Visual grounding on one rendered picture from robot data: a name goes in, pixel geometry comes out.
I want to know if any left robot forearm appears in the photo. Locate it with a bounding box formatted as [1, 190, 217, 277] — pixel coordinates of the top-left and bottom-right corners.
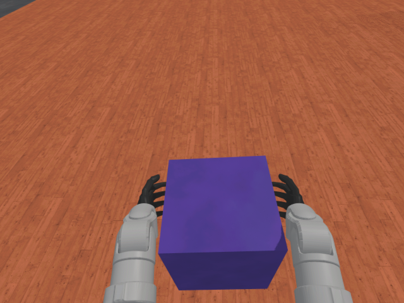
[103, 203, 158, 303]

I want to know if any right robot forearm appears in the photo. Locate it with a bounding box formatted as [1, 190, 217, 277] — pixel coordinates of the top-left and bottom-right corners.
[285, 203, 353, 303]

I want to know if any carton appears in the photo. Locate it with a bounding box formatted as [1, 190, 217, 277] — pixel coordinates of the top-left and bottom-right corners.
[158, 156, 288, 290]

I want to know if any robot left hand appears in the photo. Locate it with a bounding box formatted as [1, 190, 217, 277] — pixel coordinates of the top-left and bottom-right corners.
[138, 174, 166, 217]

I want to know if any robot right hand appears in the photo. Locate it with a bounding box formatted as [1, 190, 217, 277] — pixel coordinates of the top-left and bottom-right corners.
[272, 174, 304, 219]

